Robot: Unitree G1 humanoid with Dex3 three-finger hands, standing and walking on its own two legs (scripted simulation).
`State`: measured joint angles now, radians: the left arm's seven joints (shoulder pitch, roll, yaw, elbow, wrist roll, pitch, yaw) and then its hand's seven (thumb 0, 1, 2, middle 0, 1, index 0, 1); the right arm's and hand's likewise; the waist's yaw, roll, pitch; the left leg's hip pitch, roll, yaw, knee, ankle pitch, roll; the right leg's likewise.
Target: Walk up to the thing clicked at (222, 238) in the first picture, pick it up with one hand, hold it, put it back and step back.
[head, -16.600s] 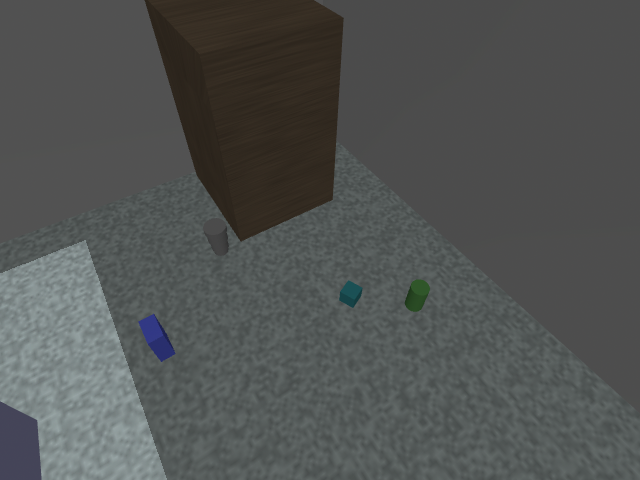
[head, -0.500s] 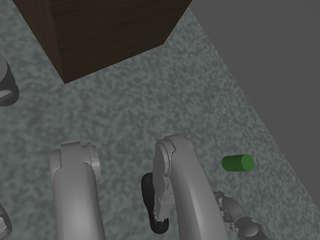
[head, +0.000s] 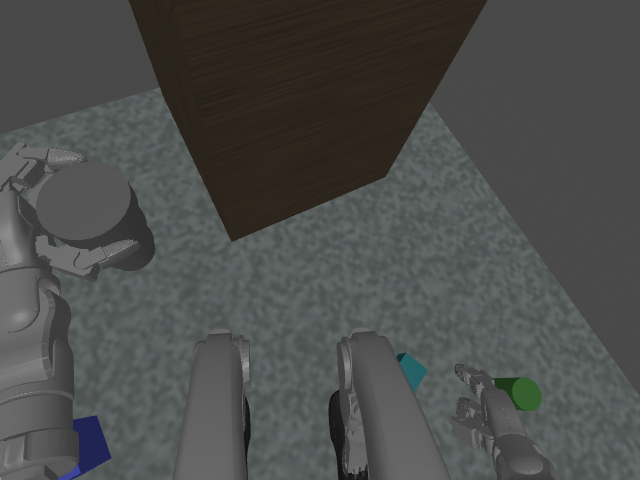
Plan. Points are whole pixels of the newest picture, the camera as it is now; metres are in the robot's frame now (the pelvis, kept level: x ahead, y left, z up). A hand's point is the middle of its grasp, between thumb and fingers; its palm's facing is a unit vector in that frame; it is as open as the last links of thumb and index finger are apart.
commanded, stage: hold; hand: left
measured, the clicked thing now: (112, 229) +0.40 +0.24 -0.02
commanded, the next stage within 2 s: crouch in 1.72 s
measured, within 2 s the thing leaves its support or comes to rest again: neither
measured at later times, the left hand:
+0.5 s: hand (8, 147) +0.38 +0.24 +0.17, palm faces +0.29 -0.96 -0.06, open 11.5 cm
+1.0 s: hand out of the picture +0.40 +0.22 +0.23, palm faces +0.27 -0.96 -0.05, open 11.5 cm
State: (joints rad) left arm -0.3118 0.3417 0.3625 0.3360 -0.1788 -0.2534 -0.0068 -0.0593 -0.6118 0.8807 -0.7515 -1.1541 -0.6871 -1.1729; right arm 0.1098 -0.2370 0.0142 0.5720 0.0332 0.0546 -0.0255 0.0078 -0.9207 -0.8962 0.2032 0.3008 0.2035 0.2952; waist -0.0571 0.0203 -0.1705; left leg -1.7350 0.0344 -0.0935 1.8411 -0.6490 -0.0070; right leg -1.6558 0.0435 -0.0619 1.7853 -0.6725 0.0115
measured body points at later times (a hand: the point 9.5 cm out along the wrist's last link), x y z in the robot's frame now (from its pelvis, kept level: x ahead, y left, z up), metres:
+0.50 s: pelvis +0.03 +0.00 +0.14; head +0.12 +0.03 +0.58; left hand +0.36 +0.29 +0.17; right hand +0.17 -0.24 +0.03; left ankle +0.07 +0.12 -0.48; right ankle +0.07 -0.13 -0.48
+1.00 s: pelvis +0.05 +0.00 +0.20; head +0.12 +0.02 +0.64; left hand +0.38 +0.27 +0.24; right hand +0.19 -0.23 +0.08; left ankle +0.07 +0.12 -0.48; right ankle +0.07 -0.13 -0.48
